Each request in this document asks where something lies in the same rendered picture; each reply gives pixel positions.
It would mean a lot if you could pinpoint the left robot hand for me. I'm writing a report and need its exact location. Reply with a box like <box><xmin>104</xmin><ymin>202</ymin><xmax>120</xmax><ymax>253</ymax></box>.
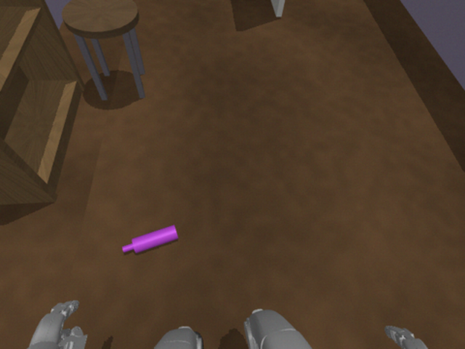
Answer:
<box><xmin>29</xmin><ymin>300</ymin><xmax>87</xmax><ymax>349</ymax></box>

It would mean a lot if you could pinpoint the bottle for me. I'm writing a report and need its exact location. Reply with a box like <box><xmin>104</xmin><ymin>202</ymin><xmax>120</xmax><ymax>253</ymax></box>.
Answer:
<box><xmin>122</xmin><ymin>225</ymin><xmax>178</xmax><ymax>253</ymax></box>

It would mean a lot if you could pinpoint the right robot hand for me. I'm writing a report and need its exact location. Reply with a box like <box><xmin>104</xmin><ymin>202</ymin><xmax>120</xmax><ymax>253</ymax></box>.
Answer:
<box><xmin>384</xmin><ymin>326</ymin><xmax>428</xmax><ymax>349</ymax></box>

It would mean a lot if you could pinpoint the bookshelf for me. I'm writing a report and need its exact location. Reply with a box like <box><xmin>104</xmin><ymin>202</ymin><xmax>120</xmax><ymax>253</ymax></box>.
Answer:
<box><xmin>0</xmin><ymin>0</ymin><xmax>85</xmax><ymax>205</ymax></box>

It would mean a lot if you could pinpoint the stool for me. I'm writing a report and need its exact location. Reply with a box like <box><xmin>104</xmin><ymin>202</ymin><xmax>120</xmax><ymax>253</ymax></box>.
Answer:
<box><xmin>62</xmin><ymin>0</ymin><xmax>145</xmax><ymax>100</ymax></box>

